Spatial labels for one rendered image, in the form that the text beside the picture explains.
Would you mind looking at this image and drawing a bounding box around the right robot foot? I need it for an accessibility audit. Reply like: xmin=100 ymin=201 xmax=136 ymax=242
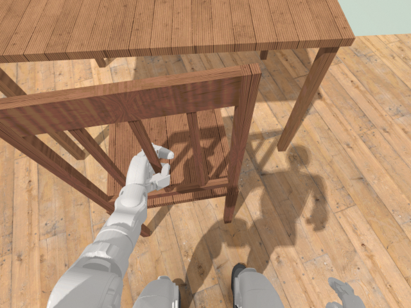
xmin=231 ymin=264 xmax=246 ymax=308

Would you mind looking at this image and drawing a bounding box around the left robot thigh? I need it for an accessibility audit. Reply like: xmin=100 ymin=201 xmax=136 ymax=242
xmin=133 ymin=279 xmax=179 ymax=308

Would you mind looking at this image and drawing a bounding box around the robot left forearm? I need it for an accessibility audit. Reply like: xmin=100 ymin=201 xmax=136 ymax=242
xmin=46 ymin=184 xmax=148 ymax=308

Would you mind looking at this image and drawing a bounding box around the robot left hand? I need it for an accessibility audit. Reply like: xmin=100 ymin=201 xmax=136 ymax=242
xmin=126 ymin=143 xmax=174 ymax=193

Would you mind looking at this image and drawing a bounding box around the chair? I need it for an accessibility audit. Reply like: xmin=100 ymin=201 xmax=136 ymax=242
xmin=0 ymin=63 xmax=262 ymax=237

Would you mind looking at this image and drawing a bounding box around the robot left upper arm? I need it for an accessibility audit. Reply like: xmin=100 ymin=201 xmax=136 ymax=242
xmin=49 ymin=266 xmax=123 ymax=308

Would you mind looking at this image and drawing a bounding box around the robot right hand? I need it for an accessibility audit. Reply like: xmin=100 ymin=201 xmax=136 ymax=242
xmin=326 ymin=277 xmax=365 ymax=308

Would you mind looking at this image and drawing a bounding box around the table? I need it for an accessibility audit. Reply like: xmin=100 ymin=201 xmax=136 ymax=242
xmin=0 ymin=0 xmax=355 ymax=160

